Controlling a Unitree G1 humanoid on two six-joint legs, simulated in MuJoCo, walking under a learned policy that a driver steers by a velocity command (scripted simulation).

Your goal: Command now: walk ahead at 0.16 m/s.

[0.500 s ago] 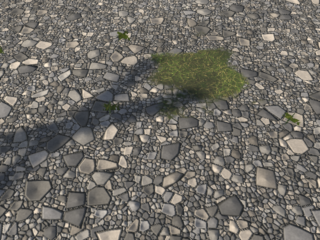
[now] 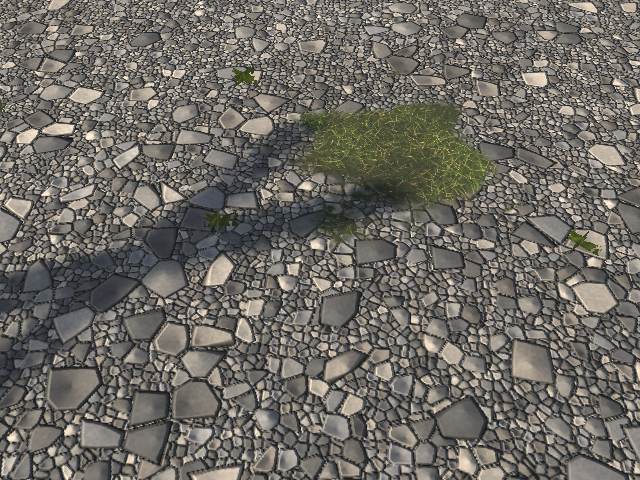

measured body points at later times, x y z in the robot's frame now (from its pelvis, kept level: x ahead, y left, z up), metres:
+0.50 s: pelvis +0.17 +0.03 -0.01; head +0.19 +0.04 +0.44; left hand +0.29 +0.26 -0.15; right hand +0.04 -0.19 -0.14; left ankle +0.02 +0.10 -0.74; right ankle +0.26 -0.08 -0.69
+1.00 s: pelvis +0.33 +0.01 +0.00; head +0.34 +0.01 +0.45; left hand +0.31 +0.24 -0.16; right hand +0.37 -0.21 -0.16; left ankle +0.34 +0.13 -0.72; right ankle +0.36 -0.04 -0.74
